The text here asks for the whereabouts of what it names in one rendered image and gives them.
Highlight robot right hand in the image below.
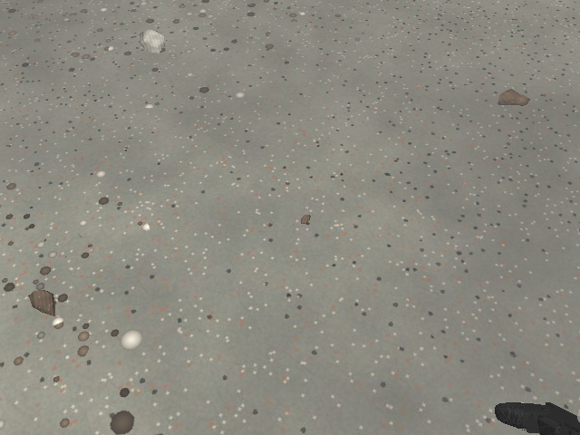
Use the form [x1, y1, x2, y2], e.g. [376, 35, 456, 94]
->
[495, 402, 580, 435]

